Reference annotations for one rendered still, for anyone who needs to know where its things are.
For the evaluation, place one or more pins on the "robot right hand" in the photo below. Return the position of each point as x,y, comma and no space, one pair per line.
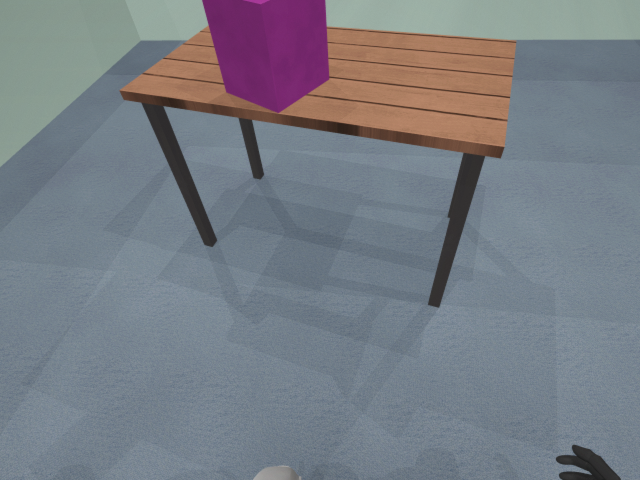
589,461

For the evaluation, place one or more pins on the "carton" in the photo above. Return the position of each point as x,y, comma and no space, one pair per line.
270,52

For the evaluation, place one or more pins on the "table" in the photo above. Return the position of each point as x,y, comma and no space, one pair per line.
438,91

